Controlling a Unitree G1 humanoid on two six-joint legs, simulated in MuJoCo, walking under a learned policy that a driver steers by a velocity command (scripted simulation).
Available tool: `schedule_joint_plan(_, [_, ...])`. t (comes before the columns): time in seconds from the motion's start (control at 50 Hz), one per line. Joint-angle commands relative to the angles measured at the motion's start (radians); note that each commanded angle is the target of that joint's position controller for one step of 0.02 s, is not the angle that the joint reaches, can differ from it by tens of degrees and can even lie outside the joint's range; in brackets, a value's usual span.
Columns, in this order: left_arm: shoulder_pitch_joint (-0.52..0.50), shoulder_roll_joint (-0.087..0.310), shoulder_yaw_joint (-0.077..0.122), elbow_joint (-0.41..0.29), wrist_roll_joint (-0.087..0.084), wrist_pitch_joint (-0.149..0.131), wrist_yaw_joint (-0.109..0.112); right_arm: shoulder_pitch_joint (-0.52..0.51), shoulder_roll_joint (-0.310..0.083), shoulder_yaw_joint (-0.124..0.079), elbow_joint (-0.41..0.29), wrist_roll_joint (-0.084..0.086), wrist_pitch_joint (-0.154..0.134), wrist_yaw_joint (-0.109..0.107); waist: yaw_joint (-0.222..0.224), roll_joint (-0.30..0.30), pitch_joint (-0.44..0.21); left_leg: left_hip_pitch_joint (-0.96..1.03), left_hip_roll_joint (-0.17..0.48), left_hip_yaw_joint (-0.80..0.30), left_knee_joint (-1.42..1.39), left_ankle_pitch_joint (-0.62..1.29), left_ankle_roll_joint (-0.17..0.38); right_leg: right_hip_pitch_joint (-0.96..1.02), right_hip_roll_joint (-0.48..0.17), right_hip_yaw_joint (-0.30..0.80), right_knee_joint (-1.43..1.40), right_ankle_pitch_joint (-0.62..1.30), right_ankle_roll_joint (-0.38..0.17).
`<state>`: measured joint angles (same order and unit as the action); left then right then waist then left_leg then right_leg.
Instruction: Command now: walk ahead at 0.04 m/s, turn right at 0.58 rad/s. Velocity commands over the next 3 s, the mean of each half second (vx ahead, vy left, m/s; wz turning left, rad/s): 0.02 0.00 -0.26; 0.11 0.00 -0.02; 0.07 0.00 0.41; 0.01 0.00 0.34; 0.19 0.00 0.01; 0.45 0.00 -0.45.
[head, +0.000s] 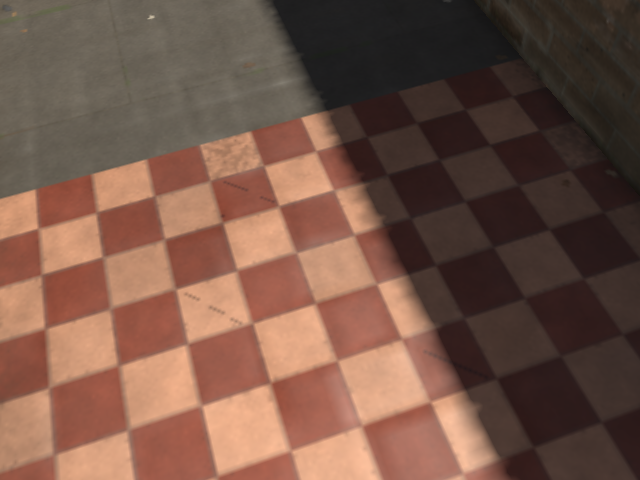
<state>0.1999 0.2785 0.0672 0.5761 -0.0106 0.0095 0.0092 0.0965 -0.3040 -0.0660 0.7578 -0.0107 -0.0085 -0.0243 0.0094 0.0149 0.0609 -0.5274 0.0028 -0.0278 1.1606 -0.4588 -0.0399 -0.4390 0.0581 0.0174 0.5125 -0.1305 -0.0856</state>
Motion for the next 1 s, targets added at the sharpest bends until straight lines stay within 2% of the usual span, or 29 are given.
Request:
schedule_joint_plan(0.02, [-0.038,0.162,0.049,-0.089,0.003,-0.012,0.014,0.073,-0.062,-0.014,-0.028,-0.002,0.010,-0.003,-0.042,-0.073,-0.225,-0.052,0.004,-0.056,-0.104,0.073,-0.013,0.253,-0.246,0.329,-0.164,0.328,-0.164])
schedule_joint_plan(0.08, [-0.017,0.164,0.048,-0.079,0.002,-0.010,0.025,0.072,-0.048,-0.008,-0.013,0.001,0.018,-0.010,-0.025,-0.096,-0.243,-0.018,0.006,-0.065,-0.199,0.107,-0.030,0.251,-0.251,0.325,-0.176,0.224,-0.167])
schedule_joint_plan(0.16, [-0.031,0.146,0.036,-0.088,0.020,-0.011,0.025,0.045,-0.047,-0.008,-0.006,0.009,0.030,-0.018,-0.002,-0.129,-0.189,0.012,0.019,-0.067,-0.254,0.149,-0.027,0.183,-0.239,0.342,-0.213,-0.035,-0.150])
schedule_joint_plan(0.2, [-0.028,0.129,0.027,-0.080,0.014,-0.009,0.019,0.048,-0.027,-0.003,-0.009,0.004,0.026,-0.008,0.001,-0.143,-0.190,0.055,0.021,-0.057,-0.306,0.134,-0.019,0.186,-0.234,0.345,-0.202,-0.056,-0.142])
schedule_joint_plan(0.26, [-0.036,0.104,0.018,-0.078,0.023,-0.011,0.005,0.055,-0.019,0.000,-0.003,0.016,0.019,0.004,-0.004,-0.150,-0.162,0.154,0.021,-0.036,-0.412,0.091,0.005,0.161,-0.221,0.348,-0.187,-0.071,-0.130])
schedule_joint_plan(0.32, [-0.042,0.078,0.009,-0.068,0.009,-0.005,0.009,0.126,-0.005,0.006,0.036,0.009,0.007,0.015,-0.049,-0.146,-0.142,0.318,0.002,0.007,-0.685,0.244,0.056,0.122,-0.169,0.314,-0.135,-0.064,-0.065])
schedule_joint_plan(0.34, [-0.011,0.071,0.009,-0.063,0.011,-0.008,0.011,0.138,-0.037,0.004,0.039,-0.008,0.004,0.018,-0.035,-0.096,-0.137,0.361,0.052,-0.042,-0.715,0.321,0.084,0.098,-0.134,0.288,-0.091,-0.087,-0.016])
schedule_joint_plan(0.36, [0.039,0.055,0.005,-0.066,0.029,-0.014,0.010,0.124,-0.088,-0.002,0.031,-0.010,0.004,0.013,0.017,0.040,-0.141,0.380,0.163,-0.141,-0.739,0.451,0.130,0.064,-0.051,0.212,-0.009,-0.199,0.038])
schedule_joint_plan(0.38, [0.018,0.040,0.003,-0.087,0.024,-0.016,0.011,0.072,-0.071,0.000,0.039,-0.006,0.009,0.007,0.046,0.196,-0.109,0.252,0.205,-0.195,-0.799,0.347,0.182,0.107,0.004,0.096,0.011,-0.230,0.068])
schedule_joint_plan(0.4, [-0.035,0.057,0.005,-0.088,0.028,-0.014,0.018,0.017,-0.024,0.016,0.013,-0.012,0.002,0.006,0.027,0.179,-0.082,0.189,0.188,-0.198,-0.836,0.243,0.171,0.159,-0.014,0.098,0.021,-0.176,0.074])
schedule_joint_plan(0.42, [-0.069,0.052,0.007,-0.095,0.031,-0.010,0.024,0.016,-0.023,0.016,0.015,-0.013,-0.003,0.001,0.017,0.144,-0.074,0.188,0.164,-0.174,-0.840,0.194,0.143,0.181,-0.017,0.096,0.018,-0.119,0.071])
schedule_joint_plan(0.44, [-0.079,0.044,0.006,-0.093,0.033,-0.004,0.032,0.036,-0.052,0.005,0.020,-0.015,-0.007,-0.005,0.004,0.108,-0.061,0.185,0.150,-0.164,-0.846,0.162,0.125,0.202,-0.018,0.089,0.015,-0.088,0.070])
schedule_joint_plan(0.5, [-0.058,0.010,-0.001,-0.089,0.032,-0.013,0.028,0.081,-0.019,0.011,0.032,0.000,-0.018,-0.019,-0.002,0.067,-0.045,0.203,0.098,-0.096,-0.833,0.091,0.090,0.220,-0.050,0.132,-0.023,-0.051,0.054])
schedule_joint_plan(0.58, [-0.057,0.002,0.002,-0.083,0.029,-0.024,0.026,0.112,-0.012,0.007,0.036,0.006,-0.019,-0.018,-0.017,-0.005,-0.051,0.264,0.071,-0.064,-0.790,0.148,0.087,0.197,-0.057,0.145,-0.037,0.000,0.050])
schedule_joint_plan(0.6, [-0.043,0.000,0.001,-0.074,0.038,-0.022,0.026,0.123,-0.007,0.008,0.035,0.008,-0.022,-0.020,-0.027,-0.020,-0.077,0.287,0.064,-0.055,-0.785,0.153,0.083,0.207,-0.057,0.145,-0.036,0.011,0.051])
schedule_joint_plan(0.64, [-0.058,-0.007,0.003,-0.082,0.023,-0.026,0.028,0.118,-0.005,0.007,0.039,0.007,-0.020,-0.018,-0.020,-0.039,-0.058,0.279,0.055,-0.047,-0.769,0.195,0.081,0.208,-0.064,0.153,-0.035,0.052,0.050])
schedule_joint_plan(0.68, [-0.044,-0.006,0.005,-0.074,0.022,-0.029,0.032,0.128,0.003,0.007,0.041,0.006,-0.018,-0.013,-0.024,-0.055,-0.081,0.301,0.046,-0.033,-0.754,0.228,0.075,0.219,-0.069,0.159,-0.032,0.086,0.045])
schedule_joint_plan(0.72, [-0.021,-0.021,0.003,-0.061,0.024,-0.027,0.034,0.149,0.022,0.010,0.055,0.007,-0.017,-0.009,-0.024,-0.050,-0.111,0.311,0.037,-0.022,-0.764,0.152,0.074,0.242,-0.060,0.149,-0.032,0.009,0.043])
schedule_joint_plan(0.76, [-0.009,-0.003,0.012,-0.058,0.008,-0.025,0.040,0.146,-0.004,-0.002,0.057,0.013,-0.013,-0.012,-0.020,-0.012,-0.053,0.270,0.043,-0.049,-0.796,-0.063,0.109,0.183,-0.015,0.101,-0.007,-0.278,0.039])
schedule_joint_plan(0.78, [-0.001,0.003,0.014,-0.057,0.001,-0.033,0.041,0.145,-0.022,-0.009,0.052,0.019,-0.016,-0.013,-0.022,0.024,-0.016,0.261,0.074,-0.095,-0.824,-0.164,0.144,0.131,0.002,0.073,0.025,-0.369,0.037])
schedule_joint_plan(0.82, [-0.015,0.001,0.016,-0.065,-0.016,-0.070,0.028,0.160,-0.060,-0.021,0.055,0.032,-0.036,-0.008,-0.036,0.102,0.039,0.286,0.174,-0.233,-0.897,-0.291,0.225,0.036,0.008,0.007,0.134,-0.333,0.039])
schedule_joint_plan(0.84, [-0.032,-0.009,0.015,-0.056,-0.022,-0.078,0.021,0.167,-0.075,-0.021,0.062,0.038,-0.044,0.000,-0.048,0.133,0.064,0.320,0.235,-0.299,-0.932,-0.290,0.265,-0.015,-0.007,-0.025,0.179,-0.289,0.042])
schedule_joint_plan(0.88, [-0.051,-0.012,0.013,-0.052,-0.021,-0.097,0.011,0.156,-0.080,-0.018,0.066,0.058,-0.058,0.011,-0.044,0.107,0.117,0.310,0.283,-0.343,-0.929,-0.152,0.290,-0.016,-0.050,-0.026,0.146,-0.251,0.032])
schedule_joint_plan(0.9, [-0.016,-0.020,0.014,-0.034,-0.018,-0.103,0.008,0.123,-0.071,-0.011,0.063,0.057,-0.059,0.015,-0.015,0.101,0.105,0.291,0.241,-0.279,-0.872,0.043,0.261,0.073,-0.041,-0.037,0.064,-0.212,0.025])
schedule_joint_plan(0.92, [0.060,-0.004,0.026,-0.007,-0.010,-0.104,0.010,0.091,-0.046,-0.003,0.056,0.048,-0.057,0.017,0.021,0.082,0.045,0.249,0.173,-0.188,-0.780,0.230,0.214,0.229,-0.037,-0.009,0.011,-0.088,0.016])
schedule_joint_plan(0.94, [0.128,0.084,0.053,0.002,0.001,-0.106,0.002,0.078,0.018,0.022,0.027,0.043,-0.063,0.021,0.038,-0.066,-0.038,0.159,0.036,-0.047,-0.562,0.379,0.141,0.392,-0.124,0.172,-0.042,0.110,-0.033])
schedule_joint_plan(0.96, [0.225,0.179,0.081,0.023,-0.002,-0.102,-0.013,0.101,0.010,0.028,0.029,0.021,-0.069,0.022,0.073,-0.282,-0.132,-0.010,-0.048,0.018,-0.294,0.136,0.052,0.593,-0.314,0.435,-0.129,0.392,-0.141])
schedule_joint_plan(0.98, [0.243,0.101,0.054,0.033,0.018,-0.100,-0.024,0.115,-0.022,0.018,0.032,0.024,-0.065,0.020,0.060,-0.232,-0.191,-0.059,-0.045,-0.103,-0.130,-0.139,0.025,0.623,-0.405,0.524,-0.126,0.705,-0.194])
schedule_joint_plan(1.0, [0.184,0.064,0.039,0.024,0.036,-0.102,-0.028,0.139,-0.051,0.009,0.048,0.044,-0.049,0.014,0.034,-0.113,-0.170,-0.054,-0.035,-0.173,-0.024,-0.174,0.028,0.577,-0.422,0.418,-0.087,0.847,-0.196])
